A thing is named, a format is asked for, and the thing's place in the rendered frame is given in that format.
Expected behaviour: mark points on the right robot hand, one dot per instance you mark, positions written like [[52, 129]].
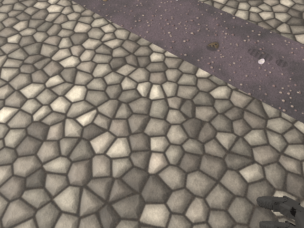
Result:
[[286, 206]]

